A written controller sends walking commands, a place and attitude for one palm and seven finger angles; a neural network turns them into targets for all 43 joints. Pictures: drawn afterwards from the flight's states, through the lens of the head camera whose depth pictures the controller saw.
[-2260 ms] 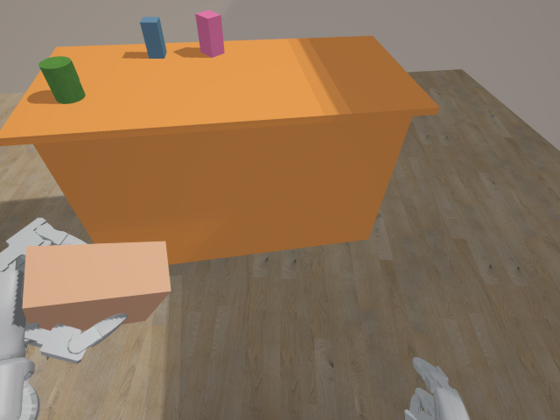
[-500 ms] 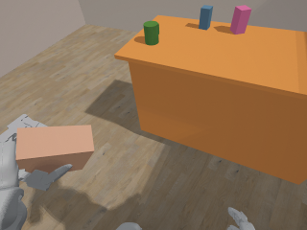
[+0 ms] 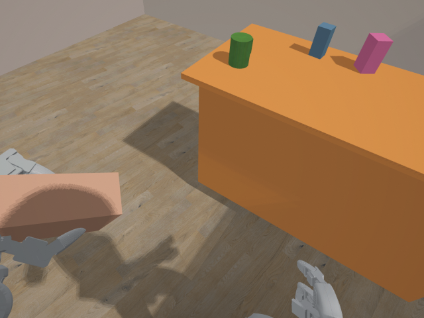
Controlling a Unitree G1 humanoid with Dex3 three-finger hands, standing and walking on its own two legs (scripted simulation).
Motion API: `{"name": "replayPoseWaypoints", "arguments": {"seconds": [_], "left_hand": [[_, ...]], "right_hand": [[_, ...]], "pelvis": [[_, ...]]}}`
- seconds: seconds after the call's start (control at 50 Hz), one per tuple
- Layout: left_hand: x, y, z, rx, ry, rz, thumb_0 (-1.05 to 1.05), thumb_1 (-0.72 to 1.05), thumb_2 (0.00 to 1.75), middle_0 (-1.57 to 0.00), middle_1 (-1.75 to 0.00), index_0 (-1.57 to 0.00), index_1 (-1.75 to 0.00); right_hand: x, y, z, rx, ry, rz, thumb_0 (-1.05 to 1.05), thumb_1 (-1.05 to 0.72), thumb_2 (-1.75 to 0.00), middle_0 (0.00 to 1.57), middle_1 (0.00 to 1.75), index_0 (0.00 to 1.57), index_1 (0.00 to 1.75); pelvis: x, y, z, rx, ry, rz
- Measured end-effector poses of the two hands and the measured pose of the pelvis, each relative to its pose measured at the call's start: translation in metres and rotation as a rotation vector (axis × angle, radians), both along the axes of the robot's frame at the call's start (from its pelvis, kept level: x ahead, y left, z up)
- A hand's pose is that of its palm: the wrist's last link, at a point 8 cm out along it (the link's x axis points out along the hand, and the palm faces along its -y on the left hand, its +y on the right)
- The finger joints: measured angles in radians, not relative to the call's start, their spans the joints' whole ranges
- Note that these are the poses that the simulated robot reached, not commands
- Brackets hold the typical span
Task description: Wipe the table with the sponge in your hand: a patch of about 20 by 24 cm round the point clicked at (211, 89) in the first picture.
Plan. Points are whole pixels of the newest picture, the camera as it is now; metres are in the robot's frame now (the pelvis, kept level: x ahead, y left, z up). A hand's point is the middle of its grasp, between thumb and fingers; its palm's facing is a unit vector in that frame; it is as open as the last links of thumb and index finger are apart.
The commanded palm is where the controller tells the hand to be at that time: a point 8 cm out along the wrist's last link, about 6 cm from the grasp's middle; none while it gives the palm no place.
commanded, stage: turn to face it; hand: left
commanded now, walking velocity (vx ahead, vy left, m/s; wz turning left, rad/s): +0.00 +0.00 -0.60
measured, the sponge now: (76, 207) +0.22 +0.21 +0.16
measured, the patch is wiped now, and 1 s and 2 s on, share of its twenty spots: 0.00 0.00 0.00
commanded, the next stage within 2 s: take the last steps up to it in 1.60 s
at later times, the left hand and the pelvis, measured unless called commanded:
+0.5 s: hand (153, 200) +0.23 +0.11 +0.19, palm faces +0.12 -0.89 -0.45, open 9.9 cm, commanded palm +0.19 +0.17 +0.19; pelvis -0.04 -0.06 +0.00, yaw -15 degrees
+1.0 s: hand (267, 244) +0.19 -0.04 +0.17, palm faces -0.20 -0.83 -0.53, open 9.9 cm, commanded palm +0.17 +0.05 +0.19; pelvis -0.12 -0.10 +0.00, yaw -34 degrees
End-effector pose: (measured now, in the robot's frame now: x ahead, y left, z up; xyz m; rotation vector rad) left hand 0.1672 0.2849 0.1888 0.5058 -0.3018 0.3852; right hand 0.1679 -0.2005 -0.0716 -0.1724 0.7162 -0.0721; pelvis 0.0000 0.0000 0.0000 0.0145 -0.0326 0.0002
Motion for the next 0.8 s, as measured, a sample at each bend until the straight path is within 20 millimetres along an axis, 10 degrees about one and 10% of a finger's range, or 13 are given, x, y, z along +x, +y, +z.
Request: {"name": "replayPoseWaypoints", "arguments": {"seconds": [0.12,0.22,0.48,0.68,0.8], "left_hand": [[-0.013,-0.032,0.019,0.034,-0.061,0.004,0.0,-0.47,0.99,-0.77,-1.33,-0.77,-1.34],[0.005,-0.058,0.011,0.019,-0.047,0.004,0.0,-0.47,0.99,-0.77,-1.33,-0.77,-1.34],[0.035,-0.129,0.014,0.037,0.001,-0.351,0.0,-0.47,0.99,-0.77,-1.34,-0.77,-1.34],[0.034,-0.134,0.009,0.062,0.011,-0.372,0.0,-0.47,0.99,-0.76,-1.34,-0.76,-1.34],[0.035,-0.187,-0.01,0.05,0.073,-0.421,0.0,-0.47,0.99,-0.76,-1.34,-0.76,-1.34]], "right_hand": [[0.006,0.006,-0.006,0.078,-0.059,0.073,0.01,-0.9,-0.9,0.21,0.3,0.2,0.3],[-0.001,-0.031,-0.021,0.085,-0.063,0.034,0.01,-0.9,-0.9,0.21,0.3,0.21,0.31],[-0.109,-0.149,0.011,-0.122,0.062,-0.294,0.01,-0.91,-0.9,0.2,0.3,0.2,0.3],[-0.176,-0.133,0.0,-0.04,0.067,-0.43,0.01,-0.91,-0.9,0.2,0.3,0.19,0.3],[-0.204,-0.122,-0.032,0.084,0.073,-0.434,0.01,-0.9,-0.9,0.2,0.3,0.2,0.3]], "pelvis": [[-0.001,-0.022,-0.001,-0.005,-0.013,-0.032],[-0.009,-0.043,-0.008,0.006,-0.01,-0.076],[-0.037,-0.057,0.006,0.042,0.061,-0.246],[-0.056,-0.059,0.004,0.013,0.034,-0.378],[-0.076,-0.081,-0.007,-0.009,0.012,-0.467]]}}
